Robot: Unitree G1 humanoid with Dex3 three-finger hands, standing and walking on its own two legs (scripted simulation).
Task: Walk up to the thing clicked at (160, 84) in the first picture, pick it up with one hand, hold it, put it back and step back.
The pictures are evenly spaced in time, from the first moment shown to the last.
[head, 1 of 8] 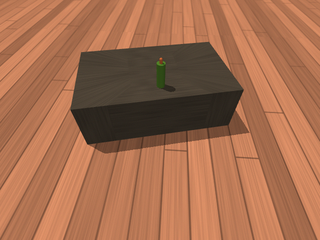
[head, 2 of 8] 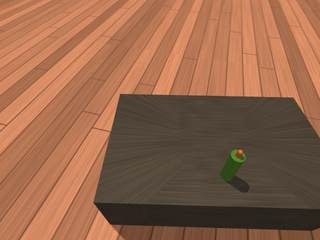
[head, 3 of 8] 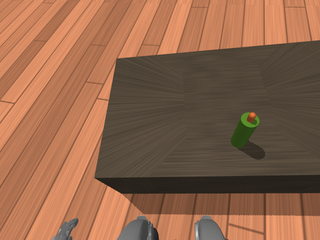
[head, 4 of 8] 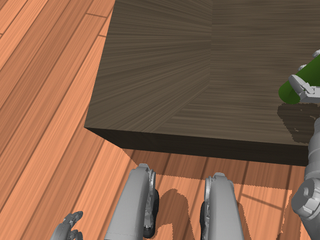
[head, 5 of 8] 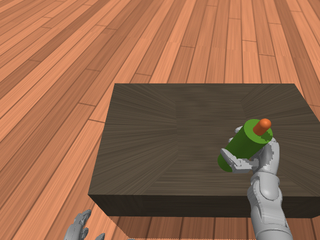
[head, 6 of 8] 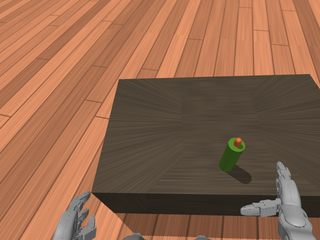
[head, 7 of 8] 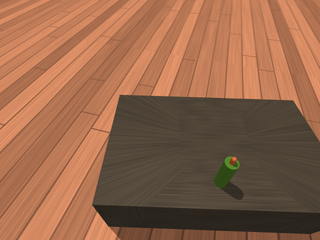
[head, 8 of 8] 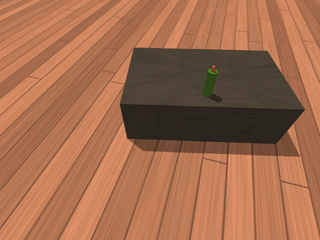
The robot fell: no
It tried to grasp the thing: yes
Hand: right
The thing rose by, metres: 0.33
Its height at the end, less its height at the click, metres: +0.00
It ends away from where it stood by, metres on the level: 0.04
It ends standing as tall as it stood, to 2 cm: yes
